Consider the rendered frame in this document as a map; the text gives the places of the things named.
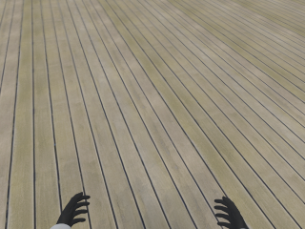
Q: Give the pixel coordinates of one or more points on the left robot hand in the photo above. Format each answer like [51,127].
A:
[68,214]

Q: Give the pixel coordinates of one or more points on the right robot hand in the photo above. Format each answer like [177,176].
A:
[236,221]

